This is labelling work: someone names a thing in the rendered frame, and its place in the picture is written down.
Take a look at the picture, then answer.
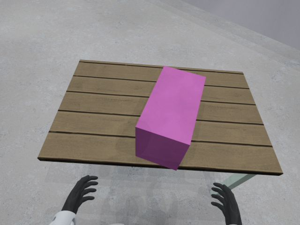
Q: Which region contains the robot left forearm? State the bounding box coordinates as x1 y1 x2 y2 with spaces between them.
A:
49 210 76 225

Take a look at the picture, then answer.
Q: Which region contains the right robot hand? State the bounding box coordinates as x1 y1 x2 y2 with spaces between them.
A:
211 183 242 225

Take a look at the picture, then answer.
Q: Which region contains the table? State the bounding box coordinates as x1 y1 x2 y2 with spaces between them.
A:
37 60 283 198

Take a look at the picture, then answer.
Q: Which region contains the carton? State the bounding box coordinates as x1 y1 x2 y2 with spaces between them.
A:
135 66 206 170

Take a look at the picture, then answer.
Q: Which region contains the left robot hand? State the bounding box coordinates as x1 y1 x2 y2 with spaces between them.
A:
61 175 98 214

